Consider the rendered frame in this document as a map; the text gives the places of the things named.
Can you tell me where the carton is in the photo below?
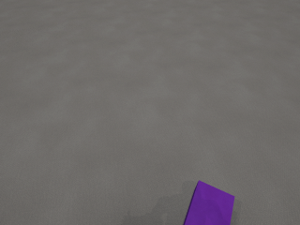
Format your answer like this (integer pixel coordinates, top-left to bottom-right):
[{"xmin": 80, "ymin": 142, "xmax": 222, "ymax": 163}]
[{"xmin": 183, "ymin": 180, "xmax": 235, "ymax": 225}]

